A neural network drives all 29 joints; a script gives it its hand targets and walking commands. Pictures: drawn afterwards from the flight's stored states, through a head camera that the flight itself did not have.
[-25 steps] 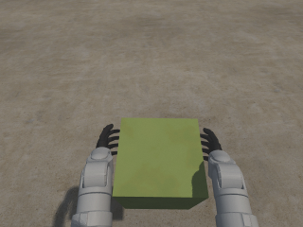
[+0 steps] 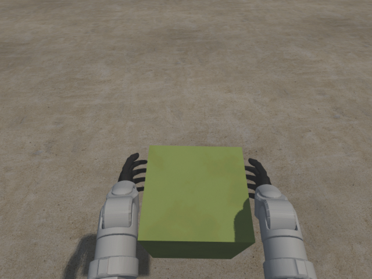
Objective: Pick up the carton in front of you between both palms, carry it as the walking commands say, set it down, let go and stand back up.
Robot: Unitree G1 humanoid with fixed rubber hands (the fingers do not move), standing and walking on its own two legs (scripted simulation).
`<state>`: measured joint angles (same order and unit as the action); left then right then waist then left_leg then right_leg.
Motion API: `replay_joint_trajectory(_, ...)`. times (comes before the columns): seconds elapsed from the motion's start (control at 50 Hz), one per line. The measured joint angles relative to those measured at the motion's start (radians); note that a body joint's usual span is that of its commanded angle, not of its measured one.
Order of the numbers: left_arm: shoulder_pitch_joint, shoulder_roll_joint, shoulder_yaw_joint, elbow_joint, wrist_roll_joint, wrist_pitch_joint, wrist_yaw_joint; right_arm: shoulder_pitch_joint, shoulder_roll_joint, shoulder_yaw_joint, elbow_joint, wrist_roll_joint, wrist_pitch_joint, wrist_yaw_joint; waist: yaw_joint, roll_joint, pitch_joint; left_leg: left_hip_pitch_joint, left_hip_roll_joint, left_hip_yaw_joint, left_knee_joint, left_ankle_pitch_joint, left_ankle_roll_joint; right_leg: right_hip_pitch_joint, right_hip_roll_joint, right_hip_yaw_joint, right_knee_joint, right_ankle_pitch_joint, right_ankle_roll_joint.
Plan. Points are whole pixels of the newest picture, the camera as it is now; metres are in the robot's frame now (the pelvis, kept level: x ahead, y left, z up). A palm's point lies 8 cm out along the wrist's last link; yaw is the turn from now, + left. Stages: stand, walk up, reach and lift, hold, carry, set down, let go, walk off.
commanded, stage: carry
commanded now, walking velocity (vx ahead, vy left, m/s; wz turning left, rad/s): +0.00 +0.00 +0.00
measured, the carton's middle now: (193, 207) +0.30 +0.00 -0.04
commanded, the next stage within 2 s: hold in 0.94 s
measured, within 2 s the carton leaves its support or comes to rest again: neither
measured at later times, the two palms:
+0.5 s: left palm (124, 187) +0.31 +0.16 +0.05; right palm (257, 190) +0.30 -0.14 +0.04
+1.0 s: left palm (121, 186) +0.31 +0.16 +0.05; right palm (254, 190) +0.30 -0.13 +0.04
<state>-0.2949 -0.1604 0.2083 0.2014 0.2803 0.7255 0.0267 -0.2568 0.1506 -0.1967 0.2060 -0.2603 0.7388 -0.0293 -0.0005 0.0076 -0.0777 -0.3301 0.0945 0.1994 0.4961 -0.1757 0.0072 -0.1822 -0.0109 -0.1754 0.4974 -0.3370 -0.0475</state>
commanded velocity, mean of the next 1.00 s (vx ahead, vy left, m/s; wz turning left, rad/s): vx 0.00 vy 0.00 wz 0.00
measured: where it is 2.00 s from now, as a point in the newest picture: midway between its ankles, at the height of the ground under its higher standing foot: outside the picture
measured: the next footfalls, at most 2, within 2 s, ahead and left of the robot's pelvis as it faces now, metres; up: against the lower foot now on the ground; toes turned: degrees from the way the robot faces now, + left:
none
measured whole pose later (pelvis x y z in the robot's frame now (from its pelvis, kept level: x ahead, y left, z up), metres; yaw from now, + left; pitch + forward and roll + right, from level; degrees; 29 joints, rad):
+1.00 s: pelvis +0.00 +0.01 +0.00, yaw +0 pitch +1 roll +0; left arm -0.27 -0.16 0.19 0.16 0.27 0.72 0.03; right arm -0.25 0.15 -0.18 0.18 -0.25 0.74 -0.04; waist 0.00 0.00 -0.05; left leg -0.33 0.07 0.18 0.51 -0.17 0.03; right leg -0.18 -0.03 -0.16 0.51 -0.33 -0.03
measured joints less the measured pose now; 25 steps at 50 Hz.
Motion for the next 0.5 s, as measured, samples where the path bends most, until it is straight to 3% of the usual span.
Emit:
replay_joint_trajectory(0.32,0.025,0.006,-0.022,-0.037,-0.015,-0.004,0.005,0.019,-0.004,0.02,-0.042,0.017,0.01,-0.011,-0.005,-0.007,0.008,-0.029,-0.001,0.002,0.02,-0.011,0.007,-0.027,-0.007,0.001,0.015,-0.006,0.008)
replay_joint_trajectory(0.5,0.016,0.004,-0.012,-0.015,-0.008,-0.007,0.008,0.0,0.0,0.002,-0.003,0.005,0.001,-0.003,0.004,-0.012,-0.005,-0.027,-0.004,0.006,0.018,-0.015,0.011,-0.027,-0.011,0.004,0.011,-0.005,0.014)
